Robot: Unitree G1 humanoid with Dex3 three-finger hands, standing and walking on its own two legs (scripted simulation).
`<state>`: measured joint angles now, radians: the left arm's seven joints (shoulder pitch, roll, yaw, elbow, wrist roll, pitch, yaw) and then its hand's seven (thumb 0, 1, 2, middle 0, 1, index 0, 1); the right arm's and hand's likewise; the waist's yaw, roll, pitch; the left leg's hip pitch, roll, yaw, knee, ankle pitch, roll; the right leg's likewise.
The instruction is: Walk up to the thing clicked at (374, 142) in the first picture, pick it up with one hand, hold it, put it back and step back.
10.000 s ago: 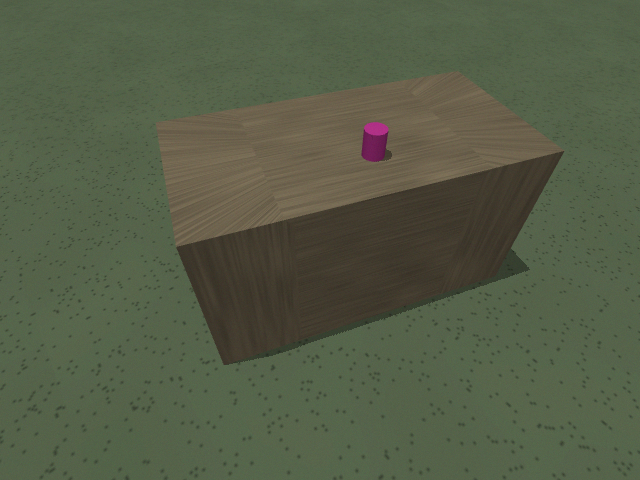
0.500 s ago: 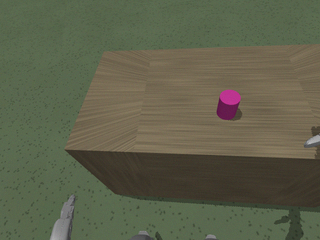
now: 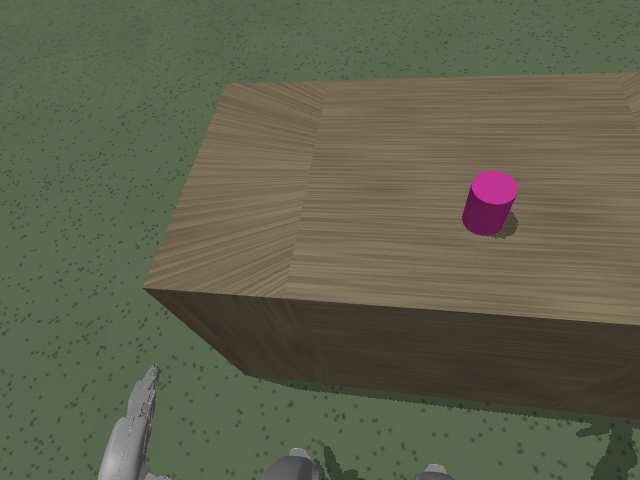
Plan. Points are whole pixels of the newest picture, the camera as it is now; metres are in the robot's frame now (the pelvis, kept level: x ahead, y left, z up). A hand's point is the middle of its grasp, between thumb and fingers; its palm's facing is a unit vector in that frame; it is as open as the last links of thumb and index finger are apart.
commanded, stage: go down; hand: right
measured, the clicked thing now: (488, 204) +0.56 -0.18 -0.07
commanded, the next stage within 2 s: approach in 1.46 s
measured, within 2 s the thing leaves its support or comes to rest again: neither
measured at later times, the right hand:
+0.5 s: hand out of the picture +0.45 -0.37 +0.08, palm faces +0.18 +0.98 +0.00, open 17.6 cm
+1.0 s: hand out of the picture +0.46 -0.36 +0.08, palm faces +0.19 +0.98 +0.00, open 17.6 cm
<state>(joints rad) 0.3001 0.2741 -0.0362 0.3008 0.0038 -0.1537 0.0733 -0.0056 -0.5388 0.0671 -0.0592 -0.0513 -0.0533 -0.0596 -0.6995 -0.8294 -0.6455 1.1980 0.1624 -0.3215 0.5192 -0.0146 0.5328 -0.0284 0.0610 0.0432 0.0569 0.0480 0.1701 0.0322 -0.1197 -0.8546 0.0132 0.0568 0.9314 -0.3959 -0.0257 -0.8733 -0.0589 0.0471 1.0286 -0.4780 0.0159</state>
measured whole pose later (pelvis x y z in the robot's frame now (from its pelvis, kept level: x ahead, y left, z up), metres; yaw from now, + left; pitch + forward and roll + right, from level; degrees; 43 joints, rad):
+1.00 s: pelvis +0.00 -0.01 -0.01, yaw +1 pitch +22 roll +5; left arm 0.31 0.28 -0.05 0.19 0.01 -0.11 0.04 -0.01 -0.54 0.07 -0.06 -0.05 -0.05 -0.06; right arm -0.79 -0.92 -0.67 1.27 0.11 -0.30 0.51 -0.01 0.57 -0.04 0.05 0.05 0.06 0.05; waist 0.21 0.02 -0.12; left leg -0.94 0.00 0.06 0.97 -0.40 -0.03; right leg -0.98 -0.07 0.05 1.10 -0.50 0.01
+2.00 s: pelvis -0.01 -0.01 -0.04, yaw +2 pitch +25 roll +5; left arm 0.32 0.27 0.00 0.07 0.05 -0.13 0.01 -0.01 -0.53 0.05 -0.07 -0.05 -0.07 -0.06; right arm -0.80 -0.74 -0.58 1.24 0.09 -0.41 0.38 -0.01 0.52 -0.05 0.04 0.04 0.05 0.05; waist 0.27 0.04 -0.11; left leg -1.10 0.01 0.05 1.09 -0.43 -0.04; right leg -1.13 -0.06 0.06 1.22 -0.53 0.00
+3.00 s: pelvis -0.02 +0.00 -0.07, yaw +3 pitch +27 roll +4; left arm 0.37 0.24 0.02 -0.17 0.09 0.00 -0.04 -0.01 -0.56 0.07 -0.06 -0.05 -0.05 -0.06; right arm -0.91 -0.58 -0.56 1.23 -0.06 -0.48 0.04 -0.01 0.52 -0.02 0.29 0.13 0.28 0.13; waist 0.33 0.00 -0.12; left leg -1.24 -0.01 0.05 1.24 -0.48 -0.02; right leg -1.25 -0.08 0.06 1.35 -0.58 0.02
